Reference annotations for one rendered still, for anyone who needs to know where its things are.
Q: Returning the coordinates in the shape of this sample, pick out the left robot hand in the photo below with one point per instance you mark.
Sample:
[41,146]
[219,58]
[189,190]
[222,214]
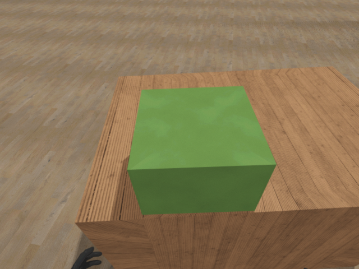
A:
[81,262]

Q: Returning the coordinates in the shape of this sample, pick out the pedestal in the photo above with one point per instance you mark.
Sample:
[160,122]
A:
[308,215]

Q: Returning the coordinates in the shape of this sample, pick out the carton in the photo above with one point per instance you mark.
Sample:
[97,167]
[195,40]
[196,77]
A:
[198,150]

